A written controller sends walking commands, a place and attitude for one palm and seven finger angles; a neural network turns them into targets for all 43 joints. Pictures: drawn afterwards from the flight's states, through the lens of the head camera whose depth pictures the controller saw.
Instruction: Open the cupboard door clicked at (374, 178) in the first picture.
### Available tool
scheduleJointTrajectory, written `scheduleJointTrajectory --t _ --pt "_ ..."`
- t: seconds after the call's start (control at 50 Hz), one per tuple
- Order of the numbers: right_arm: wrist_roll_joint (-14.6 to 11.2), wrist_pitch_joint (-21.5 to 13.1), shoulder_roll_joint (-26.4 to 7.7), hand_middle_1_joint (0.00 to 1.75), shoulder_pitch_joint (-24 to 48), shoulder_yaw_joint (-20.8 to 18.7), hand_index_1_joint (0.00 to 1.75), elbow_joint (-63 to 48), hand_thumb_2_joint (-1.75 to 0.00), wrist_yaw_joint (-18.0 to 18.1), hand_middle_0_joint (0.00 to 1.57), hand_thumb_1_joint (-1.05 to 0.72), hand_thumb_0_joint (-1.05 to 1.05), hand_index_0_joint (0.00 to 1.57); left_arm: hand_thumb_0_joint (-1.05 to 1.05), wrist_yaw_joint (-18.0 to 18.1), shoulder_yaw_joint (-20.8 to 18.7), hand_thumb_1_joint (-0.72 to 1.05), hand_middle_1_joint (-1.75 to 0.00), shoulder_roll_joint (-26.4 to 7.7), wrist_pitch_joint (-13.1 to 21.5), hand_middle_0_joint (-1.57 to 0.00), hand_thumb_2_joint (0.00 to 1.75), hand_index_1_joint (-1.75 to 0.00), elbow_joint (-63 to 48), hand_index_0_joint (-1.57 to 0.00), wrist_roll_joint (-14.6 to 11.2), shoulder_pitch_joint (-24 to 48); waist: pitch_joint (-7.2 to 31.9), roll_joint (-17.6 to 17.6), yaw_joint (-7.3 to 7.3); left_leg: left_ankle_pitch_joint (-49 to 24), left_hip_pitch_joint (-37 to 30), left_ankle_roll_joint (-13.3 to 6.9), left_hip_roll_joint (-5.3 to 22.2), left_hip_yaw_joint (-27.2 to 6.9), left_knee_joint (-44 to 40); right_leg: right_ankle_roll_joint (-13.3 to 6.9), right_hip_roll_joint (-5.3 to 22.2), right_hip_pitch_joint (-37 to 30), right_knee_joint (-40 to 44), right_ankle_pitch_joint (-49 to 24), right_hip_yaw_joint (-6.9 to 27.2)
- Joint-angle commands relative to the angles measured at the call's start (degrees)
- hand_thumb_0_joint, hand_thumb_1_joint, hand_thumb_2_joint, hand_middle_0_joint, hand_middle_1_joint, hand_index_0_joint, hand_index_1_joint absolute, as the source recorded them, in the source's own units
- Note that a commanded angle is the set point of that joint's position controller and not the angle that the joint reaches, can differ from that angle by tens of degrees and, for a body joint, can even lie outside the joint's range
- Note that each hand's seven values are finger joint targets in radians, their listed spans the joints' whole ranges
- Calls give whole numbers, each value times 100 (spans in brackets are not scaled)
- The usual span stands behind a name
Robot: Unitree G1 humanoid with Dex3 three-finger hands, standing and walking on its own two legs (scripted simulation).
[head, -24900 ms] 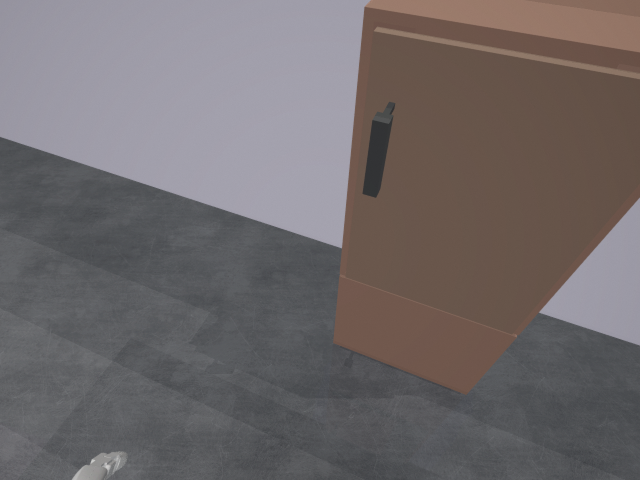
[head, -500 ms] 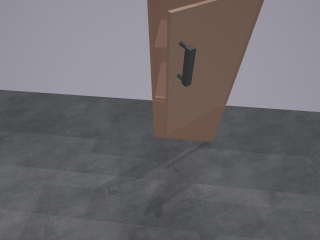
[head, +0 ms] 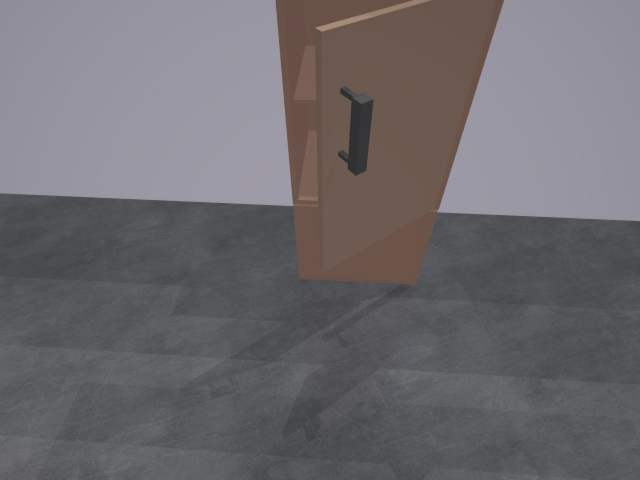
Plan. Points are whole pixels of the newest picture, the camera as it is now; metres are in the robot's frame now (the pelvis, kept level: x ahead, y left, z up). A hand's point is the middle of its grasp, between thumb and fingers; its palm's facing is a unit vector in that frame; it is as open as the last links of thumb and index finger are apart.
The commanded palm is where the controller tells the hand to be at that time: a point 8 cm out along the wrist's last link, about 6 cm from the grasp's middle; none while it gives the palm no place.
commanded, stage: look to check the result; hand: left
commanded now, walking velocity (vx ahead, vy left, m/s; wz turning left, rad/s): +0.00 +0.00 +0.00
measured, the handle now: (351, 131) +0.66 -0.03 +0.08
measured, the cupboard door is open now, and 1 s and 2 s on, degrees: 39 39 39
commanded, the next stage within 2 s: walk to a spot facing it in 0.52 s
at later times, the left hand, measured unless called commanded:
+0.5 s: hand out of the picture +0.02 +0.17 -0.17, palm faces +0.02 -0.97 -0.23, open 7.4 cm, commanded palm none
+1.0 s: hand out of the picture +0.06 +0.18 -0.18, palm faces -0.09 -0.96 -0.25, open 7.4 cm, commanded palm none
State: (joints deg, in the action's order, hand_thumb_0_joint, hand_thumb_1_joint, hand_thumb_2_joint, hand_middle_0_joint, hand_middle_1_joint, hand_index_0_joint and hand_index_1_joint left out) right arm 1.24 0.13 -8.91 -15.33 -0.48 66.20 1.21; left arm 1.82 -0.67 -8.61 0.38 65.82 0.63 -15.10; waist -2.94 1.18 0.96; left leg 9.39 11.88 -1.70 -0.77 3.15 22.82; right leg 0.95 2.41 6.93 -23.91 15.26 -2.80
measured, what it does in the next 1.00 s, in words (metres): stands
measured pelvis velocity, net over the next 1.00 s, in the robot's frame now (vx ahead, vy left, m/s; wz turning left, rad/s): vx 0.00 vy -0.02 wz -0.14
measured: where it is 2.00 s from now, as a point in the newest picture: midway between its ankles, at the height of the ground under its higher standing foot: outside the picture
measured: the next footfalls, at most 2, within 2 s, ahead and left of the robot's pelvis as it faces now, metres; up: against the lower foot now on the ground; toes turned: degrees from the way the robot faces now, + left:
left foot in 1.56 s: +0.11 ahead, +0.09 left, +0.00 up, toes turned -29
right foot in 1.88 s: -0.02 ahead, -0.15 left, +0.00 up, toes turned -42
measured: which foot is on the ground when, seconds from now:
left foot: down 0.00-1.00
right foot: down 0.00-1.00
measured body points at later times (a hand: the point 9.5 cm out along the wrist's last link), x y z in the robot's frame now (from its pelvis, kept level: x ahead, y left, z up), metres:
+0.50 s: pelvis +0.01 -0.02 +0.00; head +0.02 -0.02 +0.45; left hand +0.02 +0.22 -0.15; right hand +0.03 -0.25 -0.16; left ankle +0.03 +0.10 -0.74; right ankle -0.03 -0.13 -0.74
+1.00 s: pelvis +0.00 -0.02 -0.01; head +0.04 -0.03 +0.44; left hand +0.06 +0.23 -0.16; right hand +0.02 -0.27 -0.17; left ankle +0.03 +0.10 -0.74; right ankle -0.03 -0.13 -0.74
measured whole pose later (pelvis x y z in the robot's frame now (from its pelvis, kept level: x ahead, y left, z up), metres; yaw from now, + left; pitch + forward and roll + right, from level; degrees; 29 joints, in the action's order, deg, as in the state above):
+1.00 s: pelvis +0.00 -0.02 -0.01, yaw -8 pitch +0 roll +1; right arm 1.5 1.6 -11.3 -10.3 -2.8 59.1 1.8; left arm 0.3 -3.4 -11.6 -2.7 59.3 1.2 -12.3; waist -5.5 -0.1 -0.4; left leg 15.1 15.5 0.2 4.1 9.6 31.2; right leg -0.9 -1.4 14.9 -34.8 19.1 3.1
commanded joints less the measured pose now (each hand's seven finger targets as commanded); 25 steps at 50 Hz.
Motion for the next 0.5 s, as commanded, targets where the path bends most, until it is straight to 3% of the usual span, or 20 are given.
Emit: scheduleJointTrajectory --t 0.0,0.12,0.48 --pt "-16 -55 -640 30 -270 -125 30 -178 -90 63 20 -90 0 20 0 19 -151 90 -30 -717 55 -20 90 -30 -99 -20 -2 -360 -69 -123 -26 -179 -155 -35 626 -660 -455 -279 358 367 515 -349 348" --pt "-17 -36 -681 30 -186 -126 30 -157 -90 62 20 -90 0 20 0 21 -138 90 -30 -761 65 -20 90 -30 -77 -20 -9 -311 -188 -101 -13 -237 -209 -24 624 -634 -406 -292 374 461 598 -342 388" --pt "-24 -58 -1013 30 245 -145 30 -235 -90 52 20 -90 0 20 0 -8 -177 90 -30 -1063 127 -20 90 -30 -136 -20 -6 -28 -58 -136 -45 -529 -366 0 674 -630 -398 -320 414 299 772 -665 418"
